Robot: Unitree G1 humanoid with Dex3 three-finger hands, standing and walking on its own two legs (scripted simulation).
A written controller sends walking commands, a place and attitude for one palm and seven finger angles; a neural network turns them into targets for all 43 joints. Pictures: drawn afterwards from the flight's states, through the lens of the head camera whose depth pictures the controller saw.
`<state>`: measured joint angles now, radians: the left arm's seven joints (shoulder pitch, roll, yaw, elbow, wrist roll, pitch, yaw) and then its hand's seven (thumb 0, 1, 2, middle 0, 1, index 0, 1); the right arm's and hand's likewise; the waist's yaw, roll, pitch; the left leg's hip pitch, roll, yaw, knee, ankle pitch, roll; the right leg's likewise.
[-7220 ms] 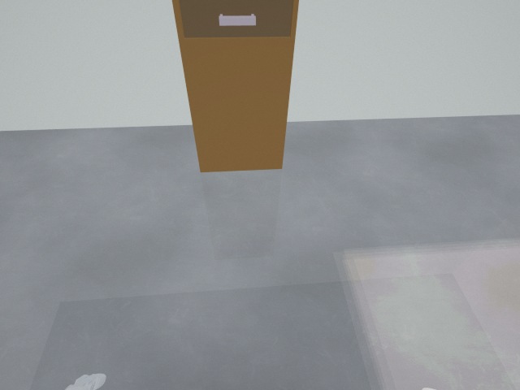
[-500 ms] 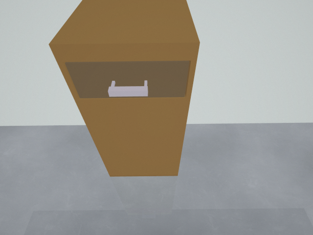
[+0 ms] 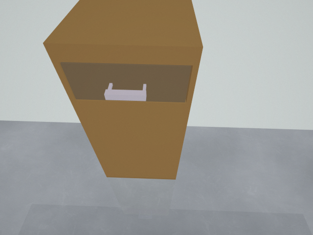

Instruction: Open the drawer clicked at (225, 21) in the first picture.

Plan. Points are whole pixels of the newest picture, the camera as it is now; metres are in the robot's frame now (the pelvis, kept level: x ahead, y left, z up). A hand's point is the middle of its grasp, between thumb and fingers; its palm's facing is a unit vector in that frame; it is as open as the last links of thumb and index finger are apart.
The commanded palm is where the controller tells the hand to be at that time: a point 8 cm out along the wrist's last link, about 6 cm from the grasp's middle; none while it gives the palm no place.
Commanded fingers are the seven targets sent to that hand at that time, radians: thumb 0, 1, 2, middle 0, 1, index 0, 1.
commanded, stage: raise the hand with hooked fingers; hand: left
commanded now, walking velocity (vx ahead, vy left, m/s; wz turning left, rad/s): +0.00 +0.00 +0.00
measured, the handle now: (126, 90) +0.54 +0.15 +0.04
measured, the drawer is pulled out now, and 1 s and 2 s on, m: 0.00 0.00 0.00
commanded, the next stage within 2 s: move the hooked fingers above the handle in 1.82 s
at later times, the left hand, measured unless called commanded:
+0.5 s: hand (73, 229) +0.14 +0.21 -0.03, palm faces +0.04 -0.07 -1.00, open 9.5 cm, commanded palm +0.15 +0.21 +0.04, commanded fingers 0.00 0.20 0.60 -0.25 -0.75 -0.25 -0.75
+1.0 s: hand (74, 163) +0.25 +0.22 +0.07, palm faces +0.19 -0.08 -0.98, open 12.4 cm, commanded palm +0.22 +0.21 +0.14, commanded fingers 0.00 -0.38 0.35 -0.29 -1.12 -0.29 -1.12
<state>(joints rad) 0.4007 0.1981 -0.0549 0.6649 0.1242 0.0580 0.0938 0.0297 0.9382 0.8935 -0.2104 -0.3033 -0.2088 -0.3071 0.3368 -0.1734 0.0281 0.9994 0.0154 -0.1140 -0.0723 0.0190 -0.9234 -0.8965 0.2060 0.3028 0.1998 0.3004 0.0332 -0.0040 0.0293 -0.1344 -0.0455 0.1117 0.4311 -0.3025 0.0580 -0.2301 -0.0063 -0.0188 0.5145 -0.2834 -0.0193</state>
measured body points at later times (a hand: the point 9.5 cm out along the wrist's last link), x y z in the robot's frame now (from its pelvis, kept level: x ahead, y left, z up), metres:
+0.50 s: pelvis -0.02 -0.06 -0.04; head +0.02 -0.07 +0.41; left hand +0.13 +0.21 +0.02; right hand +0.27 -0.24 -0.11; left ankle -0.04 +0.07 -0.74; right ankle -0.01 -0.11 -0.74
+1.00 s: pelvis -0.02 -0.02 -0.01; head +0.00 -0.05 +0.44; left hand +0.23 +0.22 +0.13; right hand +0.14 -0.29 -0.12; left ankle -0.04 +0.09 -0.74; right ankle -0.01 -0.11 -0.74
